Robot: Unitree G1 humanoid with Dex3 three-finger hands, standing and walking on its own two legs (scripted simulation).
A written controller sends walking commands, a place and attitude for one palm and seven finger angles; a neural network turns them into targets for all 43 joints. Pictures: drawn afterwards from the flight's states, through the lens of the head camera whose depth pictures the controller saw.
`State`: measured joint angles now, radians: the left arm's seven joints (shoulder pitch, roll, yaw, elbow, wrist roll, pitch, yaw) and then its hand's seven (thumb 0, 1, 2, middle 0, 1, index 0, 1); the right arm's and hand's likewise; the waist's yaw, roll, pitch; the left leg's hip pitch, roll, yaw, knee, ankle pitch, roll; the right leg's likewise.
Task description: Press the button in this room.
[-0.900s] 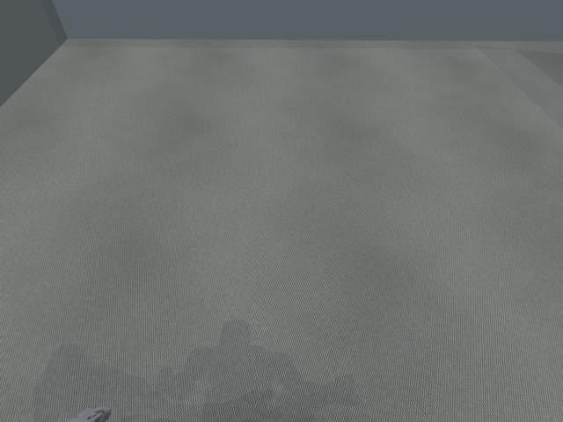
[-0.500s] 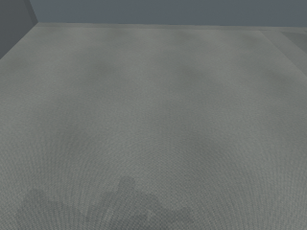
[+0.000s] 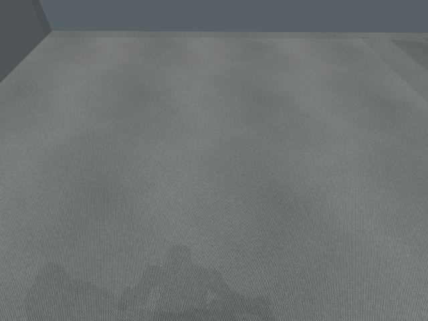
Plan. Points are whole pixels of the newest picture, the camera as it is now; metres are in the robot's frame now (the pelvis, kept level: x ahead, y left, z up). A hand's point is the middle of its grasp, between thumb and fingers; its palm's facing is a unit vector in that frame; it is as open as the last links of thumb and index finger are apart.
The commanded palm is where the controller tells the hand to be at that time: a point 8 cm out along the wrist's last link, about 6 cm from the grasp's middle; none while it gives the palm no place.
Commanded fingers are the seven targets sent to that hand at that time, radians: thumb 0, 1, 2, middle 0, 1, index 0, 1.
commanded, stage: turn or walk to find it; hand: left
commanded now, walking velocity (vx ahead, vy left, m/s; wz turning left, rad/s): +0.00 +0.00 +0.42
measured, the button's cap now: out of the picture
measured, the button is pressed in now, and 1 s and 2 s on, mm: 0 0 0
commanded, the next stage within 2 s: none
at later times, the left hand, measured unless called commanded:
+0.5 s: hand out of the picture +0.03 +0.22 -0.19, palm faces +0.12 -0.97 -0.23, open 7.4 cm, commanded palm none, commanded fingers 0.00 0.90 0.90 -0.20 -0.30 -0.20 -0.30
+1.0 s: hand out of the picture -0.05 +0.18 -0.16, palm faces +0.37 -0.89 -0.27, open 7.4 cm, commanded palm none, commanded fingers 0.00 0.90 0.90 -0.20 -0.30 -0.20 -0.30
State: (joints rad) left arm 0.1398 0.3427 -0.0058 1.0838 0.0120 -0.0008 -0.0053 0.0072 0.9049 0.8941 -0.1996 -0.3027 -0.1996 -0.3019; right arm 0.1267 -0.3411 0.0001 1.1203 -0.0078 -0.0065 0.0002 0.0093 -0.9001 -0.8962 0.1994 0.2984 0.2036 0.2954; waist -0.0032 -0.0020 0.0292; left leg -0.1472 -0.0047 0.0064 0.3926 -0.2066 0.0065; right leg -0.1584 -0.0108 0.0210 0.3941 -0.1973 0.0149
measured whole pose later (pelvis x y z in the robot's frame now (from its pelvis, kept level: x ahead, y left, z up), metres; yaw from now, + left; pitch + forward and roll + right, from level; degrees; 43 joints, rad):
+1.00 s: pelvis -0.04 -0.03 -0.01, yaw +22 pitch -1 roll +1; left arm 0.26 0.19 0.03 0.91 0.03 0.01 0.03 0.01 0.90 0.89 -0.20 -0.30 -0.20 -0.30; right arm 0.22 -0.27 -0.09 0.98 -0.02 0.08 0.01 0.01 -0.91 -0.90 0.19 0.30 0.20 0.29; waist -0.02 0.01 0.05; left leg -0.47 0.01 -0.01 1.07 -0.39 -0.06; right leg -0.17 -0.07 -0.10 0.50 -0.31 0.00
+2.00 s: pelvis -0.08 +0.00 -0.01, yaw +48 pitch -1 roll +0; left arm 0.24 0.20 0.04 0.93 0.03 0.02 0.02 0.01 0.90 0.89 -0.20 -0.30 -0.20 -0.30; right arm 0.20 -0.23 -0.07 0.99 -0.01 0.07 0.01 0.01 -0.91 -0.90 0.19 0.30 0.20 0.29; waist 0.00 -0.02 0.08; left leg -0.33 0.04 0.05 0.75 -0.41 -0.05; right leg -0.22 -0.13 -0.18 0.57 -0.32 0.03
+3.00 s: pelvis -0.14 -0.01 -0.01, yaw +65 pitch -2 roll +0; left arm 0.29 0.22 0.04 1.07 0.01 0.06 0.03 0.01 0.91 0.89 -0.20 -0.30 -0.20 -0.30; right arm 0.17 -0.15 -0.02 1.03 -0.02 0.01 -0.02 0.01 -0.90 -0.90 0.19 0.30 0.20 0.29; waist 0.04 -0.06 0.06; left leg -0.19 0.01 0.07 0.53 -0.30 0.03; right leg -0.30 -0.09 -0.06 0.79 -0.46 0.05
